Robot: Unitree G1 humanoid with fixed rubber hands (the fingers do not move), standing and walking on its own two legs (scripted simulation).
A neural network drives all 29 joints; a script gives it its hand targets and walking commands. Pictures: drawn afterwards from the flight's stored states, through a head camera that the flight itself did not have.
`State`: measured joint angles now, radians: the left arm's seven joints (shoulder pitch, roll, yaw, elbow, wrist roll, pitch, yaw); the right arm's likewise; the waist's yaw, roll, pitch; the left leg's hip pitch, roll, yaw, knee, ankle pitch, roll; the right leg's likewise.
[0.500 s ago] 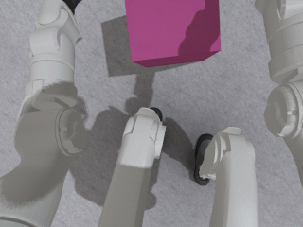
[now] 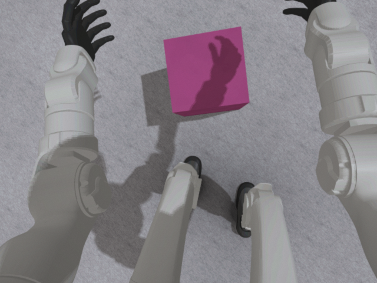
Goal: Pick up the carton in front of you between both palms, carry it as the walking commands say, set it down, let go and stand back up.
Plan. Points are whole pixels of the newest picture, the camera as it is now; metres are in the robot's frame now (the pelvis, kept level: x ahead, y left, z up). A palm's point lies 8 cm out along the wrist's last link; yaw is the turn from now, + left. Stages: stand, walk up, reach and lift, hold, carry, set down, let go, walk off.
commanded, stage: set down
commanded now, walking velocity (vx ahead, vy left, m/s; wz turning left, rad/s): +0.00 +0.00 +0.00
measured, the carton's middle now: (207, 80) +0.52 +0.11 -0.46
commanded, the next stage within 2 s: let go in 0.06 s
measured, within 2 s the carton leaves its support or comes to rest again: neither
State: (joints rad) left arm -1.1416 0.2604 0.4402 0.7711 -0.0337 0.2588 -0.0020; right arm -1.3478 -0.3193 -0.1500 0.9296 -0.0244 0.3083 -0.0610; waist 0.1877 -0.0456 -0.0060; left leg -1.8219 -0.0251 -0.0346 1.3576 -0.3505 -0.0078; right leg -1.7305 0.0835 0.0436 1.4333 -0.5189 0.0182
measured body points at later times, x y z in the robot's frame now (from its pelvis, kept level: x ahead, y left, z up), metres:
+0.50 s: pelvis +0.05 +0.02 +0.13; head +0.31 +0.04 +0.49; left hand +0.41 +0.29 +0.01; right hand +0.48 -0.11 +0.00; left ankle +0.10 +0.12 -0.55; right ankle +0.05 -0.12 -0.55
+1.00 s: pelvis +0.09 -0.01 +0.18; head +0.18 -0.01 +0.62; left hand +0.24 +0.24 +0.10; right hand +0.32 -0.21 +0.08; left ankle +0.10 +0.12 -0.55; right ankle +0.05 -0.12 -0.55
